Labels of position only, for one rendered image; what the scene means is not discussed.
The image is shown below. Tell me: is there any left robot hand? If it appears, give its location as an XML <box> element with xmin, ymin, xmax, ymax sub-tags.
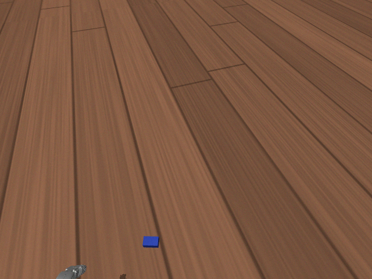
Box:
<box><xmin>56</xmin><ymin>264</ymin><xmax>87</xmax><ymax>279</ymax></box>

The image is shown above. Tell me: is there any small box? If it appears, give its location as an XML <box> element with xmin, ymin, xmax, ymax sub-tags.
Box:
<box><xmin>142</xmin><ymin>236</ymin><xmax>159</xmax><ymax>248</ymax></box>

